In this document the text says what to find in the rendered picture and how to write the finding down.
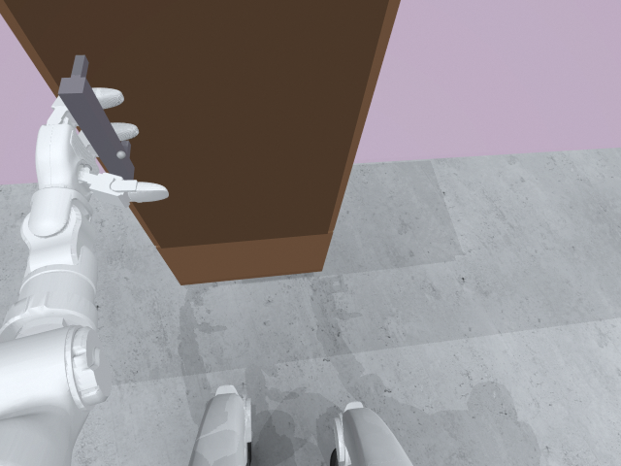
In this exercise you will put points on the robot thigh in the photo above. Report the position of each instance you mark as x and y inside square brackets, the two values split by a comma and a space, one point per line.
[363, 439]
[223, 433]

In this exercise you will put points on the left robot forearm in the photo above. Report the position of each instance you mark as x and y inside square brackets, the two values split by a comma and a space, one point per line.
[60, 281]

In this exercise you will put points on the right robot thigh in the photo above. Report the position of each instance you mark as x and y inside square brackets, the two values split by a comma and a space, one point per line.
[363, 439]

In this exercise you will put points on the handle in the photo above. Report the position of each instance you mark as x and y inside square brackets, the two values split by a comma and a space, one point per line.
[79, 98]

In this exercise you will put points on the left robot hand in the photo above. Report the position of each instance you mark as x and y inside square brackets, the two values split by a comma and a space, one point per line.
[61, 154]

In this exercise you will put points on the cupboard door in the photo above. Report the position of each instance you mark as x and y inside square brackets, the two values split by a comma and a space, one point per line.
[246, 109]

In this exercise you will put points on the left robot thigh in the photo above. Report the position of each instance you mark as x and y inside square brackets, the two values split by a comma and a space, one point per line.
[223, 433]

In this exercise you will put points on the left robot upper arm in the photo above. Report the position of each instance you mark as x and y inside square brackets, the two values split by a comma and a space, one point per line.
[49, 382]

